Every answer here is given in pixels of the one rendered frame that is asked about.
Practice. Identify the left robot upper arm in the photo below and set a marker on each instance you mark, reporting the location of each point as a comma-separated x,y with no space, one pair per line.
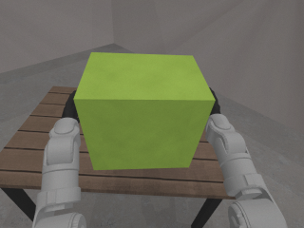
69,220

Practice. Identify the right robot forearm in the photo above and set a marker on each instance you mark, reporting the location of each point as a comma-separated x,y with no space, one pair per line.
241,179

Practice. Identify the left robot hand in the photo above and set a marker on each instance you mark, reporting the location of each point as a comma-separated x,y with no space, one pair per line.
70,110

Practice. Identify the left robot forearm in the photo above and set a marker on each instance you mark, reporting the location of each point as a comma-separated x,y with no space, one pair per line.
60,170

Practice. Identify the right robot hand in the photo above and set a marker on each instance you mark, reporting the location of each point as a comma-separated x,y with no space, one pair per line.
216,107

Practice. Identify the right robot upper arm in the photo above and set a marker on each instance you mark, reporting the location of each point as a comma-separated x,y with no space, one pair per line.
254,213

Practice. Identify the carton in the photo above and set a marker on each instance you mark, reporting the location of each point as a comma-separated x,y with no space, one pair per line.
142,111

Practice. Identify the table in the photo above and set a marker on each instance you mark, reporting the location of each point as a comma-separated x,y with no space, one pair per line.
21,166

